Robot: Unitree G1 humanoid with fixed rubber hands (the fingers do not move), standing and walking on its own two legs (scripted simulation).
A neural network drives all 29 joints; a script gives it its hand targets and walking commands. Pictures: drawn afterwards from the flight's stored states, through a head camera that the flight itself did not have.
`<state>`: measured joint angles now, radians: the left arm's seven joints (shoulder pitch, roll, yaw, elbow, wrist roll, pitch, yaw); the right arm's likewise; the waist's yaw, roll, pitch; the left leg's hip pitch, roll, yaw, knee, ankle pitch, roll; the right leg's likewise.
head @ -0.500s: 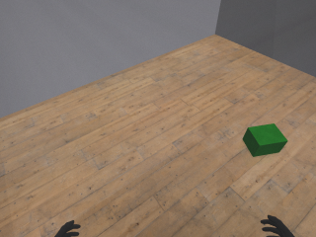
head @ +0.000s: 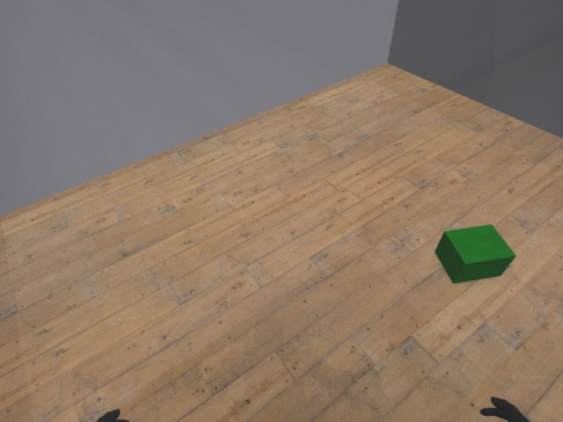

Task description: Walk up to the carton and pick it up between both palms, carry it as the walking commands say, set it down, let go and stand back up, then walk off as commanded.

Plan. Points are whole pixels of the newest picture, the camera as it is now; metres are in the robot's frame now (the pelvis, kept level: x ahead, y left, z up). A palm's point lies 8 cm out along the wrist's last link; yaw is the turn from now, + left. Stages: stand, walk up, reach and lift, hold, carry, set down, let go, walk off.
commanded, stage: stand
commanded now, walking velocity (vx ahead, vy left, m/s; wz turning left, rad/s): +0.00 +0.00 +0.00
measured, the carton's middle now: (472, 253) +0.89 -0.74 -0.70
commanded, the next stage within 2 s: walk up in 1.04 s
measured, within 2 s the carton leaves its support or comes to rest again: neither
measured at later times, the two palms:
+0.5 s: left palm out of the picture +0.10 +0.31 -0.09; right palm out of the picture +0.10 -0.31 -0.10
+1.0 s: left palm out of the picture +0.09 +0.32 -0.09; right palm out of the picture +0.11 -0.31 -0.10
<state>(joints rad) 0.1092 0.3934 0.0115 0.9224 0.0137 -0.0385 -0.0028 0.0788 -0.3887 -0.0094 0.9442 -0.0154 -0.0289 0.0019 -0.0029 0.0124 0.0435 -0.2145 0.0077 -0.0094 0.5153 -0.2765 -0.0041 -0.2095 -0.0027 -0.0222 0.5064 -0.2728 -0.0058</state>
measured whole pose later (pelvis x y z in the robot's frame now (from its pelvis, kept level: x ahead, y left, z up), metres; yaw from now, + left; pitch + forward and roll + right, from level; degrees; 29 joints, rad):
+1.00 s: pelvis +0.00 +0.00 +0.01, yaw +0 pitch -2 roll +0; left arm 0.09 0.41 0.00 1.07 0.01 -0.02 0.00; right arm 0.06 -0.40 0.00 1.08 -0.01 -0.02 0.00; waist 0.00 0.01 0.05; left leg -0.13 0.01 -0.02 0.34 -0.19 -0.01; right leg -0.12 0.00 -0.03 0.34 -0.19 -0.01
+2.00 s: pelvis +0.19 -0.15 +0.00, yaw -23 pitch -1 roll +1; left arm 0.26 0.48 0.08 0.74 0.01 -0.04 -0.09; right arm 0.36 -0.50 -0.10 0.80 -0.02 -0.11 0.02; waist -0.07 -0.02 0.05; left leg -0.16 0.09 0.14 0.53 -0.34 -0.01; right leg -0.51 -0.04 0.02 0.83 -0.33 -0.01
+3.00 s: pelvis +0.44 -0.32 -0.02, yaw -32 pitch -2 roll +0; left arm 0.37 0.51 0.06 0.74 0.01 -0.11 0.02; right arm 0.22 -0.47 -0.08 0.77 -0.01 -0.01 0.05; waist 0.04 0.07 0.11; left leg -0.47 0.09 0.02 0.84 -0.36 0.02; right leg -0.34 -0.02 -0.03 0.69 -0.32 -0.01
